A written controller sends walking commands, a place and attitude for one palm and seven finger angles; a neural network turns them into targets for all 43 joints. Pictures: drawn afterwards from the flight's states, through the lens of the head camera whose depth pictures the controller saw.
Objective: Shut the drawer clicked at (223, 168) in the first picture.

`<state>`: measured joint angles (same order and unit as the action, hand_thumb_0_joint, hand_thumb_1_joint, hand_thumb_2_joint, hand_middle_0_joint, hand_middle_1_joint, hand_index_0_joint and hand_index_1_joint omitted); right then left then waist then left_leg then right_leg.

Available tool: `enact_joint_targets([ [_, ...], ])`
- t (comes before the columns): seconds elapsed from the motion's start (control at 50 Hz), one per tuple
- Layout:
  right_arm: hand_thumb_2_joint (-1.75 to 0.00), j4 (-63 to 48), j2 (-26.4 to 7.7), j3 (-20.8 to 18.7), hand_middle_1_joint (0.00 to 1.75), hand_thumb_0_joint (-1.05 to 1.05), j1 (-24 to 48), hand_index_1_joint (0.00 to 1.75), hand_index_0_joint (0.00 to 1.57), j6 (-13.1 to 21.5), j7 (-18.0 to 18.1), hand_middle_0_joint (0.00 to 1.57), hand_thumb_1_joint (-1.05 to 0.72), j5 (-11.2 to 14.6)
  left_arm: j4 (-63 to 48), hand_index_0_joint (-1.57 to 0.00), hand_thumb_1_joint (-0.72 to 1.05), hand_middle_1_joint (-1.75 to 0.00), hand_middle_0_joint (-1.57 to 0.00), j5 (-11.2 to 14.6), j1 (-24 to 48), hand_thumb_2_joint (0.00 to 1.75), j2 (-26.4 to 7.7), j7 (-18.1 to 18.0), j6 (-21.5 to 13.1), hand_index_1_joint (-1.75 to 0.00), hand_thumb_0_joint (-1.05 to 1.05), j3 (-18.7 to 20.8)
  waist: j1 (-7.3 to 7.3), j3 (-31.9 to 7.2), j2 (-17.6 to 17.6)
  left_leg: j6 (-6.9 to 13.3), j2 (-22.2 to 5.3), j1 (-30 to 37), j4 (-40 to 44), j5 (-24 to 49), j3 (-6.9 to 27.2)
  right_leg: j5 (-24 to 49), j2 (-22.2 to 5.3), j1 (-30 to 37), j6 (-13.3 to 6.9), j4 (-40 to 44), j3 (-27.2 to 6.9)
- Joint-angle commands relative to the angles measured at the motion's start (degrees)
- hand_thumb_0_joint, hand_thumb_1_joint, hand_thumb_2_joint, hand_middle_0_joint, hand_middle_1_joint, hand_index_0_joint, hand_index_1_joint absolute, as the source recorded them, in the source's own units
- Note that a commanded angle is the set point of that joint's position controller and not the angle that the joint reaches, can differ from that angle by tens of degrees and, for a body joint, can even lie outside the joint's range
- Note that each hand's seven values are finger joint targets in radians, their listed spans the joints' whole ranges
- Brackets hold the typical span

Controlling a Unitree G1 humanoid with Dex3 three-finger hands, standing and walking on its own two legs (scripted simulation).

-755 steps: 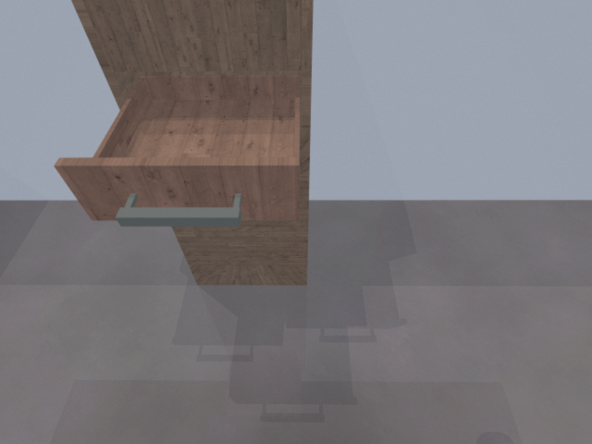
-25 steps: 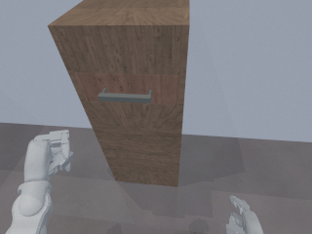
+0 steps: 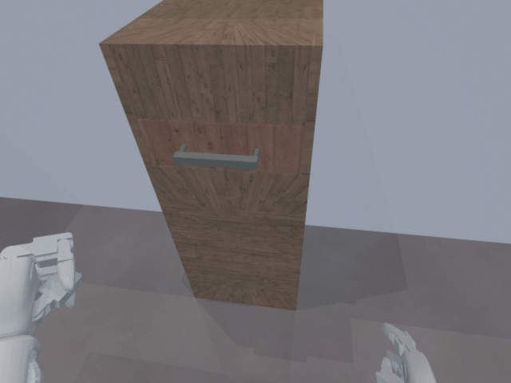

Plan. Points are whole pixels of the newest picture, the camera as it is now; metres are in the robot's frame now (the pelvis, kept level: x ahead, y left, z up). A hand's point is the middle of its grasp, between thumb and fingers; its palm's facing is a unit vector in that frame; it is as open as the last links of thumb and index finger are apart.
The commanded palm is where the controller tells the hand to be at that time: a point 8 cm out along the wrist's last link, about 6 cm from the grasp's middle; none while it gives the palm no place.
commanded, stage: step back with the hand held close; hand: left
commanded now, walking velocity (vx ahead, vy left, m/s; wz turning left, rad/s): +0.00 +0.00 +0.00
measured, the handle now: (217, 155) +0.58 +0.17 +0.04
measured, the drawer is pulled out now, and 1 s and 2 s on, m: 0.00 0.00 0.00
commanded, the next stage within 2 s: stop stepping back and stand still in 1.52 s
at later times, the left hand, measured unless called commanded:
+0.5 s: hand (64, 296) +0.16 +0.25 +0.15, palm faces +0.31 -0.80 -0.51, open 3.2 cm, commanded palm +0.10 +0.29 +0.17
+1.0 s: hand (24, 340) +0.11 +0.25 +0.16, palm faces +0.39 -0.76 -0.52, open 3.2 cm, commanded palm +0.03 +0.29 +0.17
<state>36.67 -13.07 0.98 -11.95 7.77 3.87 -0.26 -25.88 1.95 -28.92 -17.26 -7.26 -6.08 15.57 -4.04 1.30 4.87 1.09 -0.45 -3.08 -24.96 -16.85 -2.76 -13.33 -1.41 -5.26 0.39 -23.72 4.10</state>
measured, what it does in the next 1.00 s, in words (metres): shifts its weight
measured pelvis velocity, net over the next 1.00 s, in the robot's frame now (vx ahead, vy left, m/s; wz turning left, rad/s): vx -0.09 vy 0.01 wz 0.04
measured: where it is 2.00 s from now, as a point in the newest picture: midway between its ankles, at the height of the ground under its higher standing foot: outside the picture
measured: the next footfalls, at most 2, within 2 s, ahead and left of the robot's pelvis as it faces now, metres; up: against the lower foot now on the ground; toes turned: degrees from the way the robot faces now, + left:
right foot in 1.52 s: -0.21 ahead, -0.14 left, +0.00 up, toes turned -2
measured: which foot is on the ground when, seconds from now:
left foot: down 0.00-1.00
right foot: down 0.00-1.00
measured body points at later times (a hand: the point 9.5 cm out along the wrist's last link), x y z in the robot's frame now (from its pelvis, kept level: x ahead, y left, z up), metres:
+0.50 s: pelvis -0.04 +0.01 +0.00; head -0.01 +0.01 +0.44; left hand +0.14 +0.29 +0.18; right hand +0.13 -0.24 -0.09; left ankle -0.03 +0.10 -0.74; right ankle +0.00 -0.12 -0.74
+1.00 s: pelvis -0.09 +0.01 -0.02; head -0.06 +0.02 +0.43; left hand +0.08 +0.29 +0.19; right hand +0.08 -0.23 -0.09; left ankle -0.03 +0.10 -0.74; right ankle -0.01 -0.12 -0.74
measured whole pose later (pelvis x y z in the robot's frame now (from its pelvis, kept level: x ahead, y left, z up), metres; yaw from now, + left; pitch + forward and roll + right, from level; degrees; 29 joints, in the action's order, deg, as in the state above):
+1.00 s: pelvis -0.09 +0.01 -0.02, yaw +2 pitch +1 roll -1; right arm 32.1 -11.8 -1.0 -13.1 5.9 4.5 -0.1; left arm -34.2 -0.7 -33.8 -23.9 -8.6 -15.7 24.2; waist 1.3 2.9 -0.7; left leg 2.8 1.2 -23.1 -35.8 -13.3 -1.2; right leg -10.0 -0.1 -23.0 1.7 -33.3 -1.1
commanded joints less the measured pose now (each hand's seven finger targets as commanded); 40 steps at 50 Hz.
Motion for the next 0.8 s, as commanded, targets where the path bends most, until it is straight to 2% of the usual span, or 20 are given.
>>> enact_joint_targets([
  [0.0, -0.90, -9.3, -5.5, -1.6, 0.30, 0.00, 7.6, 0.30, 0.20, 3.3, 0.5, 0.20, -0.90, -0.1, -12.6, -1.40, 0.90, -1.60, -1.40, 0.5, 4.6, 0.90, -10.0, -0.7, -3.5, -1.60, 0.00, 6.4, 0.21, -1.9, -1.2, -0.1, -1.2, -3.6, 5.1, 12.8, 2.8, 6.9, 0.6, 1.1, -1.9, 3.2, -2.5],
  [0.02, -0.90, -9.3, -5.5, -1.7, 0.30, 0.00, 7.7, 0.30, 0.20, 3.4, 0.5, 0.20, -0.90, -0.1, -12.8, -1.40, 0.90, -1.60, -1.40, 0.5, 4.8, 0.90, -10.3, -0.7, -3.6, -1.60, 0.00, 6.6, 0.15, -2.0, -0.5, 0.0, -1.2, -3.4, 5.0, 12.6, 2.6, 6.9, 0.6, 0.9, -1.9, 3.4, -2.6],
  [0.04, -0.90, -9.2, -5.3, -1.6, 0.30, 0.00, 7.6, 0.30, 0.20, 3.4, 0.6, 0.20, -0.90, -0.2, -12.3, -1.40, 0.90, -1.60, -1.40, 0.6, 4.5, 0.90, -10.4, -0.8, -3.6, -1.60, 0.00, 7.2, 0.04, -1.5, -1.9, 0.0, -1.1, -3.9, 4.9, 13.0, 2.6, 7.5, 0.6, 1.3, -1.9, 3.4, -2.4],
  [0.06, -0.90, -11.1, -6.8, -2.0, 0.30, 0.00, 6.7, 0.30, 0.20, 1.9, 0.2, 0.20, -0.90, 0.2, -16.8, -1.40, 0.90, -1.60, -1.40, 1.1, 11.2, 0.90, -18.0, -0.9, -6.1, -1.60, 0.00, 15.1, 2.96, 3.4, -3.2, 1.4, -2.0, -8.8, 3.9, 7.7, 3.1, 8.7, -2.2, -4.7, -1.9, 6.9, -9.4],
  [0.08, -0.90, -10.3, -5.9, -1.8, 0.30, 0.00, 6.4, 0.30, 0.20, 1.0, 0.4, 0.20, -0.90, 0.1, -14.6, -1.40, 0.90, -1.60, -1.40, 0.9, 10.5, 0.90, -18.3, -0.7, -7.0, -1.60, 0.00, 15.8, 2.95, 4.0, -4.7, 1.3, -1.6, -9.3, 3.5, 5.6, 4.1, 7.3, -3.4, -5.6, -2.3, 8.1, -9.8],
  [0.1, -0.90, -9.8, -5.7, -2.2, 0.30, 0.00, 6.3, 0.30, 0.20, 0.3, 0.5, 0.20, -0.90, -0.1, -9.7, -1.40, 0.90, -1.60, -1.40, 0.8, 3.2, 0.90, -13.0, -0.2, -6.6, -1.60, 0.00, 12.1, 3.27, 3.0, -6.8, 1.3, -1.9, -8.4, 2.5, 6.9, 3.8, 7.4, -4.0, -6.6, -2.2, 8.2, -9.6],
  [0.12, -0.90, -10.2, -6.1, -2.4, 0.30, 0.00, 6.2, 0.30, 0.20, -0.5, 0.2, 0.20, -0.90, -0.3, -8.9, -1.40, 0.90, -1.60, -1.40, 0.7, -0.4, 0.90, -10.2, 0.2, -6.4, -1.60, 0.00, 9.5, 3.39, 0.7, -6.2, 1.4, -2.1, -7.3, 2.3, 9.2, 3.3, 9.4, -4.1, -5.9, -2.0, 7.3, -8.5],
  [0.14, -0.90, -10.6, -6.3, -2.7, 0.30, 0.00, 6.6, 0.30, 0.20, -1.0, 0.0, 0.20, -0.90, -0.4, -9.8, -1.40, 0.90, -1.60, -1.40, 0.7, -1.8, 0.90, -9.6, 0.4, -6.5, -1.60, 0.00, 8.5, 3.48, -1.5, -4.8, 1.4, -2.4, -7.0, 2.0, 11.2, 3.0, 11.6, -4.2, -5.2, -1.7, 6.2, -7.9],
  [0.18, -0.90, -11.2, -6.9, -3.1, 0.30, 0.00, 7.0, 0.30, 0.20, -1.9, 0.1, 0.20, -0.90, -0.5, -12.1, -1.40, 0.90, -1.60, -1.40, 0.6, -3.8, 0.90, -10.1, 0.3, -6.8, -1.60, 0.00, 8.8, 3.43, -5.6, -2.7, 1.4, -2.8, -7.3, 2.1, 16.4, 3.1, 17.2, -3.9, -2.3, -1.4, 3.3, -6.5],
  [0.22, -0.90, -12.1, -6.8, -3.6, 0.30, 0.00, 6.9, 0.30, 0.20, -2.8, 0.1, 0.20, -0.90, -0.1, -13.3, -1.40, 0.90, -1.60, -1.40, 0.6, -5.9, 0.90, -11.5, -0.1, -6.8, -1.60, 0.00, 10.1, 3.33, -9.1, -3.4, 1.3, -3.6, -7.4, 2.0, 19.8, 3.6, 19.8, -3.6, -0.8, -1.0, 0.6, -5.6],
  [0.28, -0.90, -13.2, -6.6, -4.0, 0.30, 0.00, 7.5, 0.30, 0.20, -3.8, 0.6, 0.20, -0.90, 0.1, -16.2, -1.40, 0.90, -1.60, -1.40, 0.8, -7.1, 0.90, -14.2, -0.7, -7.0, -1.60, 0.00, 12.5, 3.03, -11.4, -3.4, 1.1, -3.9, -8.6, 1.2, 23.6, 4.2, 23.5, -3.6, 0.1, -0.8, -1.9, -5.2],
  [0.32, -0.90, -13.8, -6.2, -4.2, 0.30, 0.00, 7.2, 0.30, 0.20, -4.2, 0.8, 0.20, -0.90, 0.4, -16.8, -1.40, 0.90, -1.60, -1.40, 0.9, -8.0, 0.90, -14.2, -1.0, -7.1, -1.60, 0.00, 12.9, 3.07, -11.4, -4.0, 1.1, -4.3, -9.8, 1.0, 24.4, 4.6, 24.3, -3.4, -0.1, -0.7, -3.3, -5.3],
  [0.34, -0.90, -14.1, -6.3, -4.2, 0.30, 0.00, 7.1, 0.30, 0.20, -4.3, 0.9, 0.20, -0.90, 0.4, -17.0, -1.40, 0.90, -1.60, -1.40, 0.9, -8.1, 0.90, -14.4, -1.1, -7.1, -1.60, 0.00, 12.9, 3.07, -11.0, -3.9, 1.1, -4.4, -10.5, 1.1, 23.9, 4.8, 23.8, -3.3, -0.4, -0.6, -3.7, -5.3],
  [0.38, -0.90, -14.3, -6.6, -4.3, 0.30, 0.00, 7.5, 0.30, 0.20, -4.2, 1.2, 0.20, -0.90, 0.3, -18.5, -1.40, 0.90, -1.60, -1.40, 0.8, -7.2, 0.90, -14.9, -1.2, -7.4, -1.60, 0.00, 13.1, 2.90, -10.0, -1.2, 1.5, -4.9, -12.5, 2.3, 21.7, 5.6, 20.5, -2.7, -1.3, -0.3, -4.6, -5.1],
  [0.44, -0.90, -14.2, -6.6, -4.4, 0.30, 0.00, 6.7, 0.30, 0.20, -3.8, 1.3, 0.20, -0.90, 0.4, -17.7, -1.40, 0.90, -1.60, -1.40, 0.5, -7.1, 0.90, -13.8, -1.4, -7.7, -1.60, 0.00, 12.3, 3.33, -7.8, -1.8, 2.1, -5.6, -16.8, 3.6, 15.2, 6.1, 16.3, -2.1, -1.2, -0.1, -5.3, -5.6],
  [0.48, -0.90, -14.3, -7.0, -4.5, 0.30, 0.00, 6.9, 0.30, 0.20, -3.3, 1.4, 0.20, -0.90, 0.2, -18.4, -1.40, 0.90, -1.60, -1.40, 0.2, -6.1, 0.90, -13.9, -1.5, -8.0, -1.60, 0.00, 12.4, 3.24, -7.0, -0.9, 2.7, -6.0, -20.4, 5.1, 9.6, 6.9, 13.2, -1.7, -0.4, 0.0, -6.3, -5.8],
  [0.6, -0.90, -14.7, -7.1, -4.4, 0.30, 0.00, 5.8, 0.30, 0.20, -1.7, 1.2, 0.20, -0.90, 0.4, -18.6, -1.40, 0.90, -1.60, -1.40, -0.7, -5.0, 0.90, -13.1, -1.9, -9.3, -1.60, 0.00, 12.4, 3.96, -4.2, -2.1, 4.0, -6.1, -30.6, 6.4, -9.4, 8.1, 5.5, -1.8, 1.1, -0.2, -6.9, -7.7],
  [0.66, -0.90, -14.5, -7.0, -4.5, 0.30, 0.00, 5.0, 0.30, 0.20, -1.1, 1.0, 0.20, -0.90, 0.3, -18.8, -1.40, 0.90, -1.60, -1.40, -0.9, -4.4, 0.90, -13.3, -2.1, -10.0, -1.60, 0.00, 12.5, 4.33, -3.5, -5.3, 3.5, -4.1, -28.9, 2.7, -11.9, 7.1, -0.3, -3.4, -3.7, -0.9, -2.0, -10.3],
  [0.74, -0.90, -13.9, -6.9, -4.4, 0.30, 0.00, 4.6, 0.30, 0.20, -0.4, 1.0, 0.20, -0.90, 0.0, -19.5, -1.40, 0.90, -1.60, -1.40, -0.9, -4.5, 0.90, -13.5, -2.6, -11.0, -1.60, 0.00, 12.5, 4.71, -4.2, -5.1, 2.9, -3.6, -25.2, 0.9, -11.4, 7.1, -6.0, -4.1, -8.5, -1.4, 1.2, -10.6],
  [0.78, -0.90, -13.8, -7.1, -4.4, 0.30, 0.00, 4.8, 0.30, 0.20, 0.0, 1.2, 0.20, -0.90, -0.1, -20.3, -1.40, 0.90, -1.60, -1.40, -0.9, -4.3, 0.90, -13.9, -2.8, -11.5, -1.60, 0.00, 12.8, 4.76, -4.6, -3.5, 2.9, -4.3, -25.3, 2.6, -11.5, 8.3, -6.5, -3.4, -8.2, -1.1, 0.3, -8.9],
])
